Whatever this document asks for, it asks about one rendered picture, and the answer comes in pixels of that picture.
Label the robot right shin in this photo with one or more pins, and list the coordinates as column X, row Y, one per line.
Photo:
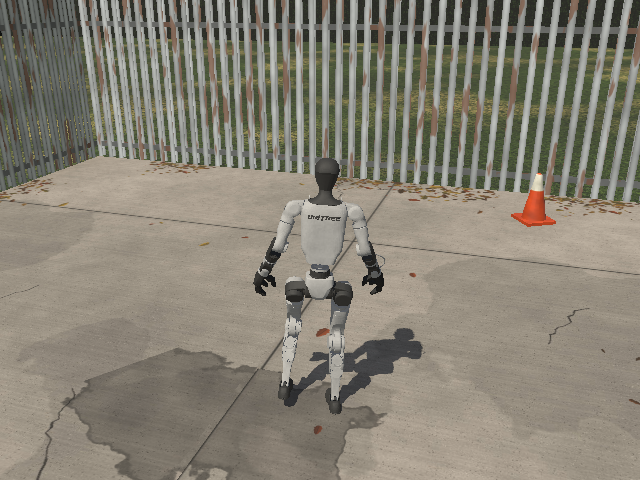
column 336, row 366

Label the robot left hand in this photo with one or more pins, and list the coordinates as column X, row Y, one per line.
column 259, row 280

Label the left robot foot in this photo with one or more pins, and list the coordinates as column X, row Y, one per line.
column 284, row 391

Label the robot left forearm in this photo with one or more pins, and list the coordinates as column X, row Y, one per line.
column 269, row 260

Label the robot right hand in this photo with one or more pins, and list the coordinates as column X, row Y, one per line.
column 379, row 281

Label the robot right forearm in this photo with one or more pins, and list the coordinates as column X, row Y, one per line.
column 371, row 263

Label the left robot upper arm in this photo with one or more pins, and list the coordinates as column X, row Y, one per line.
column 292, row 209

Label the right robot upper arm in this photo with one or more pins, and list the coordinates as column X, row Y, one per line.
column 355, row 213

